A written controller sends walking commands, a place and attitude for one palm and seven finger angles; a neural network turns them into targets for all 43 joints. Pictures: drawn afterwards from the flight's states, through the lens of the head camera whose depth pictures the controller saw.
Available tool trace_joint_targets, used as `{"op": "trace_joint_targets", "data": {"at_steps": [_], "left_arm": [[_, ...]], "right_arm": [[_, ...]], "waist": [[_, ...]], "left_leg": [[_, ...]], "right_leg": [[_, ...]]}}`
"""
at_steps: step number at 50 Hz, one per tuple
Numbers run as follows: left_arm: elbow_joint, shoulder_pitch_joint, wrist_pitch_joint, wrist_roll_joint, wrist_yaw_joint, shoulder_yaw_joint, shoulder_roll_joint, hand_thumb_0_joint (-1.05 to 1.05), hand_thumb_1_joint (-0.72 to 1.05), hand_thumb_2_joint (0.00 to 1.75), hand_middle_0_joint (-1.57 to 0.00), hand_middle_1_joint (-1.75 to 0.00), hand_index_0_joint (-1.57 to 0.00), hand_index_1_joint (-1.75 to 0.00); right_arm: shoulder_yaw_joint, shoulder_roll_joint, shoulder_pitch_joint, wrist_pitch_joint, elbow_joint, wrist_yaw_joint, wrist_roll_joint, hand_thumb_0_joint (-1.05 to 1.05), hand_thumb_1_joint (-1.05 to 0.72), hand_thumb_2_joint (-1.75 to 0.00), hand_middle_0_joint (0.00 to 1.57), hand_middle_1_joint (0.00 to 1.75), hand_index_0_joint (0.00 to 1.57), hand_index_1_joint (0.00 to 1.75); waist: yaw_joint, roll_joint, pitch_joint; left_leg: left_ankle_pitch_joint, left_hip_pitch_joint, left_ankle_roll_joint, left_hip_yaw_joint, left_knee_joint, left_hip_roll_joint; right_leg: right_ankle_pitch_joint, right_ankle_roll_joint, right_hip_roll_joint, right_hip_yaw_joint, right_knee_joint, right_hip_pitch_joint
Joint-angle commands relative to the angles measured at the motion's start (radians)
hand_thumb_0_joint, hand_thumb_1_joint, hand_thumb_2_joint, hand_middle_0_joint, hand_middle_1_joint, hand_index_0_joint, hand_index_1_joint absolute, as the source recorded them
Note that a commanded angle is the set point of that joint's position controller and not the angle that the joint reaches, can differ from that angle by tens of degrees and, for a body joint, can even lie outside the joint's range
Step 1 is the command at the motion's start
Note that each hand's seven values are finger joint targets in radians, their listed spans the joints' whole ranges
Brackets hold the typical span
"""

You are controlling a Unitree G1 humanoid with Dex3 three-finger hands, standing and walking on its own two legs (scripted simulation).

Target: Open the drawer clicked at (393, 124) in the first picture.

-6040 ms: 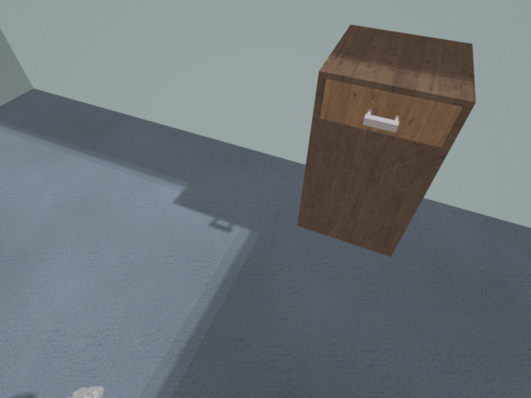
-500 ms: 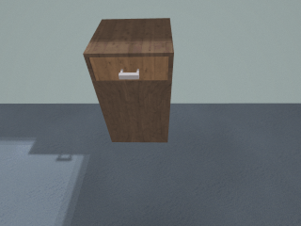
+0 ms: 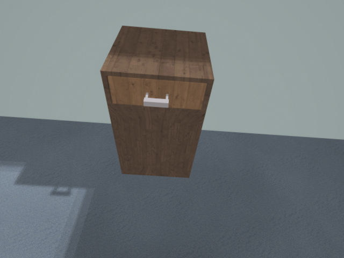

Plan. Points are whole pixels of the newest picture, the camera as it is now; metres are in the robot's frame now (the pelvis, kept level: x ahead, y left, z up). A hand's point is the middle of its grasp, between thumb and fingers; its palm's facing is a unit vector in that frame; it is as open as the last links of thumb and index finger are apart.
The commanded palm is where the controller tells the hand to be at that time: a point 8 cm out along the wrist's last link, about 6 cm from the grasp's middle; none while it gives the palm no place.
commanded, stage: take the last steps up to it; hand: left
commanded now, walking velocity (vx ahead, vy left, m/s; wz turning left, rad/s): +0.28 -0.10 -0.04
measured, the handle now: (156, 99) +0.73 +0.09 -0.08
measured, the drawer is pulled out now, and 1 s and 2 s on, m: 0.00 0.00 0.00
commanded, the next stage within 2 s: come to a stop and stand still in 0.32 s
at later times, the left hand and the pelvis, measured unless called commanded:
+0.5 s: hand (135, 219) +0.26 +0.11 -0.17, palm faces +0.05 -0.98 -0.20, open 7.1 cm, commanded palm none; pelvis +0.18 -0.06 -0.01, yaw +1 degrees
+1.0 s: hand (130, 229) +0.24 +0.12 -0.19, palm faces +0.01 -0.96 -0.29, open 7.4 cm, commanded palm none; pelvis +0.19 -0.08 -0.03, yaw -3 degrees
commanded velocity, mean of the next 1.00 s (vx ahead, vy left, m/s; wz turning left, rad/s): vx -0.03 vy -0.02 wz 0.00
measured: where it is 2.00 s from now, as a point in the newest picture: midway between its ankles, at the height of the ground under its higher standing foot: outside the picture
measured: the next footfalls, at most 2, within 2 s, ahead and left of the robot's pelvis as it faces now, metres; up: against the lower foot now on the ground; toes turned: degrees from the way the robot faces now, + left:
right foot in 0.32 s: +0.25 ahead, -0.16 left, +0.00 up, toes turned -10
left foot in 0.64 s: +0.30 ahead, +0.01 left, +0.00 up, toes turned -3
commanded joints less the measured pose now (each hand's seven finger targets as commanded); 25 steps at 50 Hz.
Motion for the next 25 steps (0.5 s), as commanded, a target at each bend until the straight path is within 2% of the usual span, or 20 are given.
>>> {"op": "trace_joint_targets", "data": {"at_steps": [1, 5, 9, 11, 12, 13, 14, 15, 16, 17, 18, 19, 20, 21, 23, 24, 25], "left_arm": [[-0.088, -0.033, -0.019, -0.002, -0.003, 0.008, 0.009, 0.00, 0.90, 0.90, -0.20, -0.30, -0.20, -0.30], [-0.136, -0.137, -0.016, -0.004, -0.005, 0.014, 0.015, 0.00, 0.90, 0.90, -0.20, -0.30, -0.20, -0.30], [-0.176, -0.248, -0.024, -0.008, -0.007, 0.011, 0.011, 0.00, 0.90, 0.90, -0.20, -0.30, -0.20, -0.30], [-0.182, -0.260, -0.031, -0.008, -0.006, 0.012, 0.016, 0.00, 0.90, 0.90, -0.20, -0.30, -0.20, -0.30], [-0.175, -0.240, -0.035, -0.008, -0.007, 0.014, 0.018, 0.00, 0.90, 0.90, -0.20, -0.30, -0.20, -0.30], [-0.160, -0.193, -0.039, -0.009, -0.004, 0.016, 0.033, 0.00, 0.90, 0.90, -0.20, -0.30, -0.20, -0.30], [-0.125, -0.092, -0.048, -0.006, -0.002, 0.023, 0.057, 0.00, 0.90, 0.90, -0.20, -0.30, -0.20, -0.30], [-0.082, 0.041, -0.061, -0.003, 0.004, 0.037, 0.113, 0.00, 0.90, 0.90, -0.20, -0.30, -0.20, -0.30], [-0.055, 0.154, -0.073, 0.000, 0.018, 0.061, 0.222, 0.00, 0.90, 0.90, -0.20, -0.30, -0.20, -0.30], [-0.055, 0.176, -0.069, -0.020, 0.021, 0.058, 0.263, 0.00, 0.90, 0.90, -0.20, -0.30, -0.20, -0.30], [-0.075, 0.082, -0.064, -0.020, 0.027, 0.054, 0.230, 0.00, 0.90, 0.90, -0.20, -0.30, -0.20, -0.30], [-0.102, -0.016, -0.060, -0.018, 0.031, 0.043, 0.182, 0.00, 0.90, 0.90, -0.20, -0.30, -0.20, -0.30], [-0.118, -0.081, -0.061, -0.017, 0.035, 0.028, 0.130, 0.00, 0.90, 0.90, -0.20, -0.30, -0.20, -0.30], [-0.124, -0.117, -0.067, -0.013, 0.038, 0.016, 0.098, 0.00, 0.90, 0.90, -0.20, -0.30, -0.20, -0.30], [-0.127, -0.144, -0.075, -0.006, 0.045, 0.003, 0.055, 0.00, 0.90, 0.90, -0.20, -0.30, -0.20, -0.30], [-0.134, -0.161, -0.071, -0.003, 0.049, 0.002, 0.051, 0.00, 0.90, 0.90, -0.20, -0.30, -0.20, -0.30], [-0.133, -0.158, -0.063, -0.005, 0.050, 0.001, 0.066, 0.00, 0.90, 0.90, -0.20, -0.30, -0.20, -0.30]], "right_arm": [[-0.022, -0.123, 0.104, -0.021, 0.002, -0.016, 0.008, 0.00, -0.90, -0.90, 0.20, 0.30, 0.20, 0.30], [-0.027, -0.116, 0.143, -0.019, 0.020, -0.014, 0.006, 0.00, -0.90, -0.90, 0.20, 0.30, 0.20, 0.30], [-0.036, -0.128, 0.167, -0.009, 0.035, -0.010, -0.005, 0.00, -0.90, -0.90, 0.20, 0.30, 0.20, 0.30], [-0.042, -0.138, 0.157, -0.004, 0.037, -0.010, -0.008, 0.00, -0.90, -0.90, 0.20, 0.30, 0.20, 0.30], [-0.044, -0.148, 0.148, 0.000, 0.036, -0.010, -0.009, 0.00, -0.90, -0.90, 0.20, 0.30, 0.20, 0.30], [-0.045, -0.149, 0.135, 0.004, 0.037, -0.009, -0.007, 0.00, -0.90, -0.90, 0.20, 0.30, 0.20, 0.30], [-0.041, -0.143, 0.128, 0.006, 0.038, -0.007, -0.001, 0.00, -0.90, -0.90, 0.20, 0.30, 0.20, 0.30], [-0.037, -0.125, 0.130, 0.002, 0.038, -0.001, 0.007, 0.00, -0.90, -0.90, 0.20, 0.30, 0.20, 0.30], [-0.021, -0.055, 0.173, -0.002, 0.016, 0.006, 0.020, 0.00, -0.90, -0.90, 0.20, 0.30, 0.20, 0.30], [-0.019, -0.087, 0.134, 0.011, -0.011, 0.001, 0.026, 0.00, -0.90, -0.90, 0.20, 0.30, 0.20, 0.30], [-0.028, -0.078, 0.076, 0.022, -0.025, 0.003, 0.023, 0.00, -0.90, -0.90, 0.20, 0.30, 0.20, 0.30], [-0.030, -0.082, 0.042, 0.024, -0.035, 0.004, 0.016, 0.00, -0.90, -0.90, 0.20, 0.30, 0.20, 0.30], [-0.029, -0.081, 0.020, 0.027, -0.034, 0.007, 0.008, 0.00, -0.90, -0.90, 0.20, 0.30, 0.20, 0.30], [-0.022, -0.066, 0.044, 0.032, -0.024, 0.007, 0.004, 0.00, -0.90, -0.90, 0.20, 0.30, 0.20, 0.30], [-0.009, -0.038, 0.090, 0.044, -0.003, 0.001, 0.007, 0.00, -0.90, -0.90, 0.20, 0.30, 0.20, 0.30], [0.000, -0.017, 0.102, 0.052, 0.004, -0.003, 0.010, 0.00, -0.90, -0.90, 0.20, 0.30, 0.20, 0.30], [0.009, -0.010, 0.088, 0.057, 0.004, -0.005, 0.014, 0.00, -0.90, -0.90, 0.20, 0.30, 0.20, 0.30]], "waist": [[0.006, 0.121, 0.113], [-0.006, 0.115, 0.141], [-0.036, 0.128, 0.159], [-0.036, 0.140, 0.150], [-0.026, 0.142, 0.131], [0.000, 0.132, 0.108], [0.045, 0.096, 0.054], [0.105, 0.000, -0.030], [0.122, -0.254, -0.155], [0.122, -0.200, -0.183], [0.103, -0.185, -0.126], [0.075, -0.139, -0.032], [0.045, -0.052, 0.023], [0.009, -0.039, 0.019], [-0.028, -0.028, 0.007], [-0.036, -0.041, -0.009], [-0.023, -0.038, -0.015]], "left_leg": [[0.023, 0.025, 0.108, -0.223, -0.331, 0.253], [0.100, 0.072, 0.127, -0.188, -0.331, 0.258], [0.203, 0.084, 0.123, -0.149, -0.283, 0.256], [0.247, 0.081, 0.113, -0.147, -0.233, 0.260], [0.264, 0.079, 0.104, -0.133, -0.197, 0.252], [0.300, 0.060, 0.088, -0.121, -0.132, 0.237], [0.345, 0.024, 0.060, -0.079, -0.008, 0.198], [0.298, -0.084, 0.026, -0.035, 0.201, 0.142], [-0.147, -0.305, -0.017, 0.021, 0.514, 0.007], [-0.370, -0.344, -0.012, -0.093, 0.725, -0.025], [-0.314, -0.377, 0.000, -0.160, 0.815, 0.005], [-0.227, -0.408, 0.001, -0.174, 0.836, 0.046], [-0.148, -0.382, -0.004, -0.176, 0.799, 0.071], [-0.115, -0.341, -0.015, -0.168, 0.740, 0.077], [-0.119, -0.232, -0.042, -0.155, 0.556, 0.064], [-0.127, -0.183, -0.053, -0.147, 0.450, 0.055], [-0.108, -0.160, -0.060, -0.124, 0.377, 0.031]], "right_leg": [[0.105, 0.024, -0.052, 0.046, -0.042, -0.169], [0.141, 0.035, -0.063, 0.035, -0.175, -0.212], [0.115, 0.025, -0.037, -0.010, -0.368, -0.143], [0.100, 0.010, -0.012, -0.029, -0.446, -0.067], [0.108, 0.003, 0.008, -0.049, -0.479, -0.009], [0.127, -0.006, 0.029, -0.066, -0.528, 0.080], [0.168, -0.015, 0.053, -0.083, -0.591, 0.236], [0.190, -0.046, -0.009, 0.000, -0.622, 0.452], [0.308, -0.136, -0.270, 0.347, -0.702, 0.670], [0.316, -0.212, -0.361, 0.471, -0.803, 0.603], [0.159, -0.211, -0.339, 0.457, -0.855, 0.483], [0.024, -0.208, -0.313, 0.410, -0.885, 0.375], [0.047, -0.183, -0.267, 0.299, -0.892, 0.277], [0.164, -0.164, -0.239, 0.209, -0.889, 0.231], [0.511, -0.156, -0.208, 0.100, -0.848, 0.176], [0.630, -0.159, -0.199, 0.063, -0.818, 0.165], [0.709, -0.157, -0.182, 0.038, -0.792, 0.186]]}}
